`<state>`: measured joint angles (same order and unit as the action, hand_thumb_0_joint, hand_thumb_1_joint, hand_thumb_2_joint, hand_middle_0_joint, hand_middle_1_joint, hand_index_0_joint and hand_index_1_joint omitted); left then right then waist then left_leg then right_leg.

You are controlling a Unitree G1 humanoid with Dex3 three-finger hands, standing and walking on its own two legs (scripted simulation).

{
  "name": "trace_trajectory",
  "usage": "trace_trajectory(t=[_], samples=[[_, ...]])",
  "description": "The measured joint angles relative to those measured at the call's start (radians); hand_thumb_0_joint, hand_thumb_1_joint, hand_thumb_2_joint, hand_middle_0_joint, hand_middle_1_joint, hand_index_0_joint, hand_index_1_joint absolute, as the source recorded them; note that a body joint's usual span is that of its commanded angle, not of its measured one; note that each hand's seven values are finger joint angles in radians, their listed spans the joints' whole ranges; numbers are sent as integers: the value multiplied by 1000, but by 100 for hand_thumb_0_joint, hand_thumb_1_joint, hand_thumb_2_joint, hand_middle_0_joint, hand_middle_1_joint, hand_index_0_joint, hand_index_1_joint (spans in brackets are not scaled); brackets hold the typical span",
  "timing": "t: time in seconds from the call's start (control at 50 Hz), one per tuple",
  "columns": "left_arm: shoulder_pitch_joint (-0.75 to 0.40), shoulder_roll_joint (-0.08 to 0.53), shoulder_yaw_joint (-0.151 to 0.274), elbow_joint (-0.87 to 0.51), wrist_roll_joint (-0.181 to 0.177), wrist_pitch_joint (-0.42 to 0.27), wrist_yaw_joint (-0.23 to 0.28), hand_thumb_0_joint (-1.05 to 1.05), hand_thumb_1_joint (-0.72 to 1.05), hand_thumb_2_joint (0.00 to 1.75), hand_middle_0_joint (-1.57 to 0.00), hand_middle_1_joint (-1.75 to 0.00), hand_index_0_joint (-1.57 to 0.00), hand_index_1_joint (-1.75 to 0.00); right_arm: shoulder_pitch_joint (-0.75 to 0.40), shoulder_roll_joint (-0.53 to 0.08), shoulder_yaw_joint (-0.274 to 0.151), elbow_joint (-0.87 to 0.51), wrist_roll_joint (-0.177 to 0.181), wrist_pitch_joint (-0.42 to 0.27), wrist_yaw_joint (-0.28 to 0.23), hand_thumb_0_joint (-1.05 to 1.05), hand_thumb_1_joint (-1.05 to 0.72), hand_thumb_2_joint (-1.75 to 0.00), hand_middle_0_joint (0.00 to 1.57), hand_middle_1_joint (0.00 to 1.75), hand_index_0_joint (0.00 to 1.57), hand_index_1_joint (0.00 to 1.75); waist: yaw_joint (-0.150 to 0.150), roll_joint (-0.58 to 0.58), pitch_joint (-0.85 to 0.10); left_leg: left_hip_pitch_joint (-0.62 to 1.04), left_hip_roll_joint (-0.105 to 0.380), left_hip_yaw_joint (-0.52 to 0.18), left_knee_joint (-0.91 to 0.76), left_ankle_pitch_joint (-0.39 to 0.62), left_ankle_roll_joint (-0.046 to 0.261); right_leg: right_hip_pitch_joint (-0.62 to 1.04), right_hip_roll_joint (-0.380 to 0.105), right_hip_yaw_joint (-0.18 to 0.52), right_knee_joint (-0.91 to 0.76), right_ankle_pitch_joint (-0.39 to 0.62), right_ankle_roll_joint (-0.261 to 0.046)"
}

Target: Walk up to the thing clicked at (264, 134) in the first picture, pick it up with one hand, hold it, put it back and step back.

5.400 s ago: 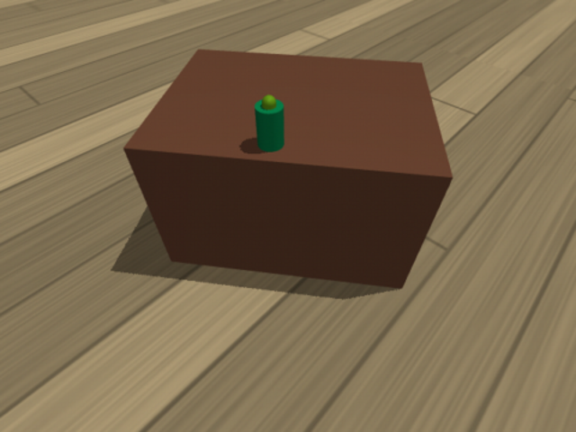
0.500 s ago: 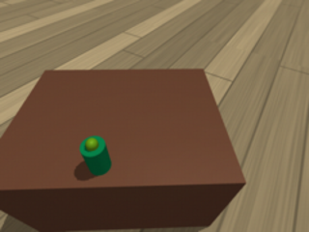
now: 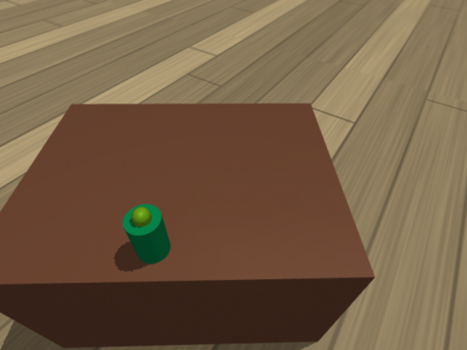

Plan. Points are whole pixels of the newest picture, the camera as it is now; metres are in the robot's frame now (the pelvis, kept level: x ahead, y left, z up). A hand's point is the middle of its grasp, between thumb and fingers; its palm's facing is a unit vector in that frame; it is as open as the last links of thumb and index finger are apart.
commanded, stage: stand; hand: left
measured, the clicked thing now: (147, 231) +0.41 +0.21 -0.10
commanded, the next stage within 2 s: rise first in 0.76 s
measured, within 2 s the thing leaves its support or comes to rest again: neither
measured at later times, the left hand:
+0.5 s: hand out of the picture +0.07 +0.25 -0.16, palm faces -0.03 -0.94 -0.34, open 7.4 cm
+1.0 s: hand out of the picture +0.13 +0.24 -0.15, palm faces +0.11 -0.94 -0.32, open 8.7 cm
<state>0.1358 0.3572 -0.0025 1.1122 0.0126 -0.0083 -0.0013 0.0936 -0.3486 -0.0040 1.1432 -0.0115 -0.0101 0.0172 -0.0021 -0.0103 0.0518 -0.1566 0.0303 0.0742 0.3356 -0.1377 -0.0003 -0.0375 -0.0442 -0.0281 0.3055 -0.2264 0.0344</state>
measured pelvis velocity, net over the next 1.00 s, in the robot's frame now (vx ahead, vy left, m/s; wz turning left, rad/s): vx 0.00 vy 0.00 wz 0.01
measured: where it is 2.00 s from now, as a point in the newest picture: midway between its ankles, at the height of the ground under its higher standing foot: outside the picture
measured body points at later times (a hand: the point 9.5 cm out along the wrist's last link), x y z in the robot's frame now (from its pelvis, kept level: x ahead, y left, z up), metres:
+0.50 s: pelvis +0.00 +0.00 +0.00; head +0.01 +0.01 +0.45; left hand +0.07 +0.30 -0.14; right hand +0.08 -0.30 -0.13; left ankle +0.03 +0.12 -0.75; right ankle -0.04 -0.14 -0.75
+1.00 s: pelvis +0.00 +0.00 -0.01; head +0.04 +0.00 +0.44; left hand +0.13 +0.29 -0.13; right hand +0.14 -0.29 -0.12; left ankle +0.03 +0.12 -0.75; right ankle -0.04 -0.14 -0.75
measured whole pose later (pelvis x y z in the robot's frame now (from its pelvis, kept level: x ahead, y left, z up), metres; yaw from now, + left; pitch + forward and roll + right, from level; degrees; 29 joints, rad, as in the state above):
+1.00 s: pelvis +0.00 +0.00 -0.01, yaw +0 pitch +1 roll +0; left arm 0.07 0.32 0.05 0.96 -0.07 -0.07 0.04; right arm 0.05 -0.31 -0.04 0.98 0.07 -0.08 -0.03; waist 0.00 -0.01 0.08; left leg -0.27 0.04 0.06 0.44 -0.18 0.00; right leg -0.16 -0.04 -0.03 0.42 -0.28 0.03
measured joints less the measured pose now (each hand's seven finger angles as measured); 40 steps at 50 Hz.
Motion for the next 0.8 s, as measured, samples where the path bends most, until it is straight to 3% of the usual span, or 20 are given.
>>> trace_trajectory(t=[0.8], samples=[[3,-1,2,-7,-1,0,2,1,91,90,-20,-30,-20,-30,-1,1,2,-7,1,0,-3,1,-90,-90,20,30,20,30,1,-1,6,0,-2,-6,8,-18,-1,10,-2,-6,-8,-11,0]])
